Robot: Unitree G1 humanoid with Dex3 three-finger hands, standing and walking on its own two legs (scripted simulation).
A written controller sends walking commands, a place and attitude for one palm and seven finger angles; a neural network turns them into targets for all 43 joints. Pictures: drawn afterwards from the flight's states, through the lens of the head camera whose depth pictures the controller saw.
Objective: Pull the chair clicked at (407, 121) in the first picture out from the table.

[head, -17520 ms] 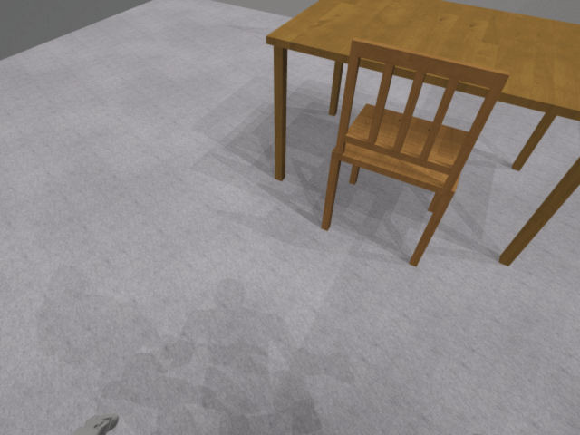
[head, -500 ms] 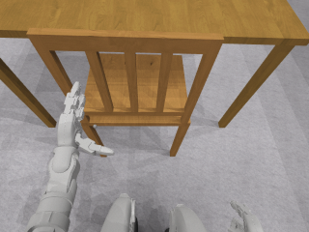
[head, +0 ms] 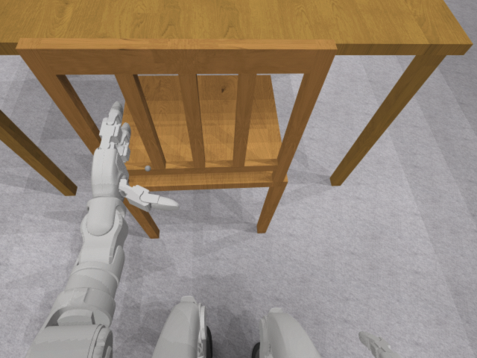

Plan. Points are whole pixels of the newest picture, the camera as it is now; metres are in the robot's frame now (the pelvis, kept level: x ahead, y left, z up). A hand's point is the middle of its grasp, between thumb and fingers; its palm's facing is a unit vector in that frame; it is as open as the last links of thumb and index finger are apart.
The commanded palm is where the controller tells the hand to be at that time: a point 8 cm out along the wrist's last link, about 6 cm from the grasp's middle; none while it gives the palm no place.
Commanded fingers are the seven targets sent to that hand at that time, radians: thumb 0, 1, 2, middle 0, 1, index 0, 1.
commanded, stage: push the fingers through the gap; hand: left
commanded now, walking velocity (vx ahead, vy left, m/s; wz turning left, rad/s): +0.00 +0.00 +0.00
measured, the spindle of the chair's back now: (194, 127) +0.52 +0.08 +0.01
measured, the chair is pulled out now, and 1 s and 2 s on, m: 0.00 0.00 0.00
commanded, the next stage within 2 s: hook a spindle and tug to test in 0.96 s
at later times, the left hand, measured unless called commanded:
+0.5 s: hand (150, 144) +0.47 +0.15 +0.02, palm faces +0.06 -1.00 -0.03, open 17.0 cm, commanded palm +0.45 +0.20 +0.02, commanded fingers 0.00 -0.50 0.30 -0.06 -0.08 -0.06 -0.08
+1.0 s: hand (152, 139) +0.48 +0.15 +0.02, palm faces +0.07 -1.00 -0.04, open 17.0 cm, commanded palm +0.45 +0.19 +0.02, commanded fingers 0.00 -0.50 0.30 -0.06 -0.08 -0.06 -0.08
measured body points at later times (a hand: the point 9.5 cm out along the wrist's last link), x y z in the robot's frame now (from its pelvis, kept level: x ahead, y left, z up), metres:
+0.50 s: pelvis +0.00 +0.00 -0.01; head +0.14 +0.01 +0.42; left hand +0.46 +0.21 +0.02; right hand +0.06 -0.27 -0.13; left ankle +0.06 +0.09 -0.62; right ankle +0.00 -0.11 -0.62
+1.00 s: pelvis +0.01 +0.00 +0.00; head +0.15 +0.02 +0.42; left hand +0.47 +0.20 +0.03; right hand +0.05 -0.26 -0.13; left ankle +0.06 +0.09 -0.62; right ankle +0.00 -0.11 -0.62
